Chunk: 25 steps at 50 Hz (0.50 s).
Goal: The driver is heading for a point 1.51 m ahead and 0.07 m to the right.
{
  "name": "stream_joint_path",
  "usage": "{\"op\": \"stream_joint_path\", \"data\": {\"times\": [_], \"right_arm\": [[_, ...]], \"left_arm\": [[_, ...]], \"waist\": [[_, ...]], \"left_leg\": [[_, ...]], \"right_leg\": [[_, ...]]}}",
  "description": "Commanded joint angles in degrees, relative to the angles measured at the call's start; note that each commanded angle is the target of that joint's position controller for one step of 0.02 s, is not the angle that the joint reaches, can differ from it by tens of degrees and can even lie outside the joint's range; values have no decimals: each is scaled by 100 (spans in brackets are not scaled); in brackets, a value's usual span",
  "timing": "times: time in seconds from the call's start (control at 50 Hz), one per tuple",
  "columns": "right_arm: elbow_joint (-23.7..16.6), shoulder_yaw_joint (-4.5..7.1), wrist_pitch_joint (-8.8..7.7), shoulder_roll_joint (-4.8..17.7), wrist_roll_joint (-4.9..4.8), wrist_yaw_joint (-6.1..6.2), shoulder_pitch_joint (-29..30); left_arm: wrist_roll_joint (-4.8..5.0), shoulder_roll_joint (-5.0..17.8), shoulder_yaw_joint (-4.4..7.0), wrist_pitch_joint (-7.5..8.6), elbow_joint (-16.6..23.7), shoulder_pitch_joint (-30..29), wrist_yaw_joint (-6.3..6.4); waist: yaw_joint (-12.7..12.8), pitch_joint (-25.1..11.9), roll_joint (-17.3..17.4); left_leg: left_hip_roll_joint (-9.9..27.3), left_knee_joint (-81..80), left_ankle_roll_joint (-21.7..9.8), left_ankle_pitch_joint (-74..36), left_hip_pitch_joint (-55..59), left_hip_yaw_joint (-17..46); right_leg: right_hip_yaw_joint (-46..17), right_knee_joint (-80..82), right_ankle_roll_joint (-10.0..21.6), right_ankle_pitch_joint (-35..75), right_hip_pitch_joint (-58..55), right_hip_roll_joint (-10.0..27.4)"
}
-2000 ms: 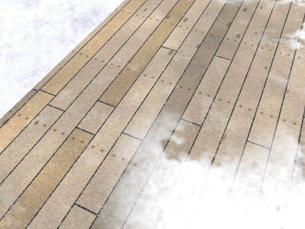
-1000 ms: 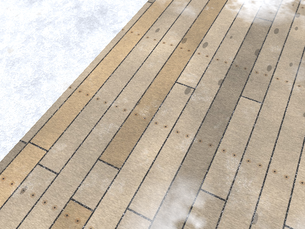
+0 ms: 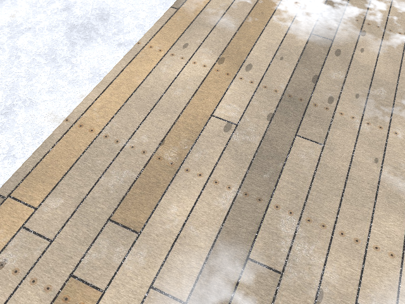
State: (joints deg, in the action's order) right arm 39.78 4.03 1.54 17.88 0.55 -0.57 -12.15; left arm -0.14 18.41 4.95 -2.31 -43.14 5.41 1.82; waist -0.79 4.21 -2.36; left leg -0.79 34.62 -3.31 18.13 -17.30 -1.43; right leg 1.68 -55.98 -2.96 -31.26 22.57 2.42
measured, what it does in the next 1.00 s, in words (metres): steps to the right: right foot, then right foot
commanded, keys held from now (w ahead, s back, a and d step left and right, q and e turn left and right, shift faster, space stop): q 0.18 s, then no key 0.06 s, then e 0.46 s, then w+e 0.30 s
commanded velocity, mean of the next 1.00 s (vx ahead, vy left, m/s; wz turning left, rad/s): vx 0.07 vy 0.00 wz -0.09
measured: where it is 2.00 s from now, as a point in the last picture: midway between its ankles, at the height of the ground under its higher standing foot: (247, 263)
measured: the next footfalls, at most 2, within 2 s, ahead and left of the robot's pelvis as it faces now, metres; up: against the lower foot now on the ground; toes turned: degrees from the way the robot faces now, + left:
right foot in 0.42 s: +0.09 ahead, -0.15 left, +0.00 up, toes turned +9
right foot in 0.98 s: +0.09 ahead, -0.19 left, +0.00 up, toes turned -13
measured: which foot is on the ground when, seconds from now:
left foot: down 0.00-0.98, up 1.00-1.00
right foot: up 0.00-0.40, down 0.42-0.66, up 0.68-0.96, down 0.98-1.00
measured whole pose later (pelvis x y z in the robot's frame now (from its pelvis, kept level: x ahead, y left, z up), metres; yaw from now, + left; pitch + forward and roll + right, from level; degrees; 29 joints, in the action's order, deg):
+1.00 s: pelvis +0.06 -0.08 +0.00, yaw -10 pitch +2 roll +1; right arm 42.8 5.0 -1.6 19.8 -0.8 -0.1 -16.6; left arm 1.8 17.8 3.4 -0.2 -38.2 7.6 -1.9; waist -2.9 1.4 1.5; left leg 6.4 36.3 2.4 24.6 -10.6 -7.6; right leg 3.0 -33.7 2.5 -15.8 18.8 0.7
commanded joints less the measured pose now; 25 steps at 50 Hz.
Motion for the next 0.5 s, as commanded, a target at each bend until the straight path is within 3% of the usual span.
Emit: {"op": "stream_joint_path", "data": {"times": [0.02,0.04,0.06,0.08,0.12,0.18,0.24,0.36,0.4,0.42,0.44,0.46,0.48,0.5], "right_arm": [[-419,271,-251,1077,-72,60,27],[-433,172,-213,820,-170,117,210],[-491,178,-212,952,-134,147,136],[-517,189,-210,963,-108,164,145],[-552,185,-186,906,-88,196,110],[-573,210,-141,985,-119,227,13],[-611,180,-102,921,-66,242,158],[-364,-85,-123,427,100,123,420],[-242,-117,-142,442,68,86,534],[-138,-114,-177,466,60,80,355],[-112,-89,-220,549,114,96,225],[-123,-37,-258,642,156,102,-41],[-142,-36,-256,621,149,150,158],[-157,-8,-229,637,107,202,347]], "left_arm": [[20,584,162,111,463,-373,88],[-47,581,171,76,386,-323,120],[1,540,168,88,372,-195,96],[22,537,172,99,354,-77,85],[53,536,188,140,297,-42,77],[33,449,162,161,339,-175,81],[48,451,148,179,269,-89,64],[39,295,6,280,121,106,-71],[40,288,-25,331,69,268,-112],[-11,414,-23,350,101,235,-117],[-39,736,22,363,183,237,-95],[33,1170,122,349,185,161,-81],[119,1112,145,329,166,180,-107],[111,928,102,322,175,192,-121]], "waist": [[-49,-697,612],[25,-676,466],[81,-690,933],[94,-734,1001],[75,-816,818],[-31,-755,835],[-56,-712,981],[-117,-663,1008],[77,-549,857],[78,-501,677],[-33,-573,384],[-360,-629,-250],[-199,-672,-516],[-104,-627,-558]], "left_leg": [[1617,-1545,-1091,-2626,1415,2213],[1375,-1689,-818,-2136,1479,2024],[1409,-1659,-925,-2639,1246,2027],[1366,-1671,-991,-2773,1275,1997],[1180,-1660,-942,-2579,1394,1881],[1184,-1626,-966,-2322,1512,2119],[1120,-1664,-948,-1658,1246,2143],[1043,-1627,-904,-1332,558,1875],[948,-1485,-727,-1267,403,1762],[817,-1413,-518,-1232,402,1693],[581,-1128,-276,-999,436,1515],[140,-918,-94,-754,395,1096],[-118,-685,108,-675,595,667],[-167,-512,170,-559,663,522]], "right_leg": [[-635,-1126,40,201,1496,-12],[-636,-984,55,602,1482,41],[-629,-1078,-19,828,1217,-64],[-650,-1022,-102,979,1164,-111],[-642,-685,-175,1146,1082,-184],[-717,-10,-293,1217,1166,-226],[-694,537,-344,1319,851,-162],[-438,1869,-210,1399,-576,68],[-319,2942,-57,2099,-1131,-25],[-454,3350,40,2747,-1326,23],[-887,3240,183,3842,-1438,358],[-1139,2953,493,4372,-1392,530],[-1349,3107,759,3803,-1055,561],[-1607,3299,842,3402,-847,626]]}}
